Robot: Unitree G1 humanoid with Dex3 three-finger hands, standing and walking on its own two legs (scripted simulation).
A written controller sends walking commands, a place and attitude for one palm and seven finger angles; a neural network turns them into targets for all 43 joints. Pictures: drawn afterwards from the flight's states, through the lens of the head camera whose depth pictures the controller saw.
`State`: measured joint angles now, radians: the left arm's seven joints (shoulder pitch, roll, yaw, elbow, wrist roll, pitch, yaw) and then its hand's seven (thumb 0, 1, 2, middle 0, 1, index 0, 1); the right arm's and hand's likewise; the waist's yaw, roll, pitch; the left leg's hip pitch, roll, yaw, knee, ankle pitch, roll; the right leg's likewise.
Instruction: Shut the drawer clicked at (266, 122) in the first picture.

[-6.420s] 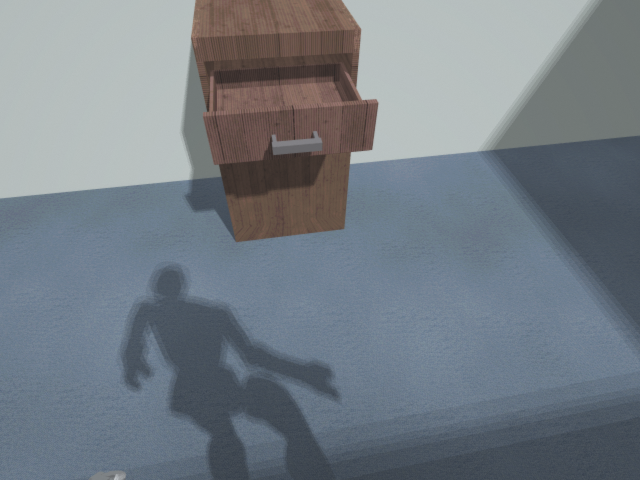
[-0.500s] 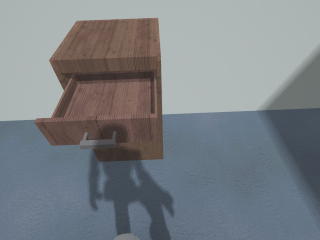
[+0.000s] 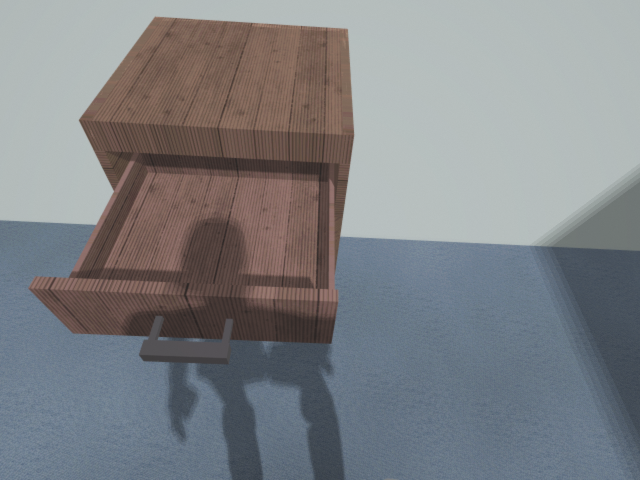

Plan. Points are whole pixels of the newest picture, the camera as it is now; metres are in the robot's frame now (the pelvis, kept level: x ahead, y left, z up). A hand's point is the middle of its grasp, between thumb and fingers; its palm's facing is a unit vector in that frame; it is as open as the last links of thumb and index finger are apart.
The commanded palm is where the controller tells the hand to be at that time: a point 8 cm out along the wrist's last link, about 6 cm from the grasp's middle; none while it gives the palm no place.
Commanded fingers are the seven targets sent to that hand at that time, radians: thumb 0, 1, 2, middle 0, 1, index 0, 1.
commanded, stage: come to a stop and stand still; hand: left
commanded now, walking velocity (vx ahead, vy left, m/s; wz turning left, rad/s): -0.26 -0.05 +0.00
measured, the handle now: (190, 338) +0.30 +0.23 -0.07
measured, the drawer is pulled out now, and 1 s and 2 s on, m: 0.30 0.30 0.30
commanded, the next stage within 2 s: look again from close up in 1.74 s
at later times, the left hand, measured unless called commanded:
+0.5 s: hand out of the picture +0.08 +0.18 -0.17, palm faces +0.07 -0.96 -0.26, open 7.4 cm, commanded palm none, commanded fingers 0.00 0.90 0.90 -0.20 -0.30 -0.20 -0.30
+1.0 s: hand out of the picture -0.07 +0.19 -0.18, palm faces +0.11 -0.97 -0.22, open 7.4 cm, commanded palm none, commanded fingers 0.00 0.90 0.90 -0.20 -0.30 -0.20 -0.30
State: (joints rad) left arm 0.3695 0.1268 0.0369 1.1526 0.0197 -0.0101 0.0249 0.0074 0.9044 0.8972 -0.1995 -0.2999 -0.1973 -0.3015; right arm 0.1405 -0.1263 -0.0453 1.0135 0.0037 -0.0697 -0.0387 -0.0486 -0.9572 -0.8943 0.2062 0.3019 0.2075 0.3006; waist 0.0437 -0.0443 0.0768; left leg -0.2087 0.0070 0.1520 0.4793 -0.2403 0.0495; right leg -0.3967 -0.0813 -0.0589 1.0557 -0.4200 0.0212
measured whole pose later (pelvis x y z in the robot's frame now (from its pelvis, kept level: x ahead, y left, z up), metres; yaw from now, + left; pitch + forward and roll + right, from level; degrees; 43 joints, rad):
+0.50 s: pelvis +0.00 -0.01 -0.01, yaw +3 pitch -1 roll +0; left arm 0.14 0.19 0.04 0.98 0.03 0.03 0.05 0.00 0.90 0.90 -0.20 -0.30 -0.20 -0.30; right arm 0.24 -0.20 -0.05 1.00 0.00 0.03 -0.01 0.00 -0.91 -0.90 0.20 0.30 0.20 0.30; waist -0.01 0.00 0.08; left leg -0.22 0.02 0.05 0.61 -0.34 -0.04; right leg -0.35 -0.10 -0.08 0.55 -0.17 0.03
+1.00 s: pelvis -0.02 +0.01 -0.01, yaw +3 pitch -3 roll +1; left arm 0.42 0.15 0.01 1.01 0.03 0.03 0.03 0.01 0.90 0.90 -0.20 -0.30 -0.20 -0.30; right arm 0.31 -0.19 -0.03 0.98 -0.01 0.03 0.00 0.00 -0.91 -0.90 0.20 0.30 0.20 0.30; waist 0.01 0.01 0.01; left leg -0.20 -0.03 0.07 0.57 -0.33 0.04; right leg -0.34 -0.01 0.16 0.55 -0.18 0.03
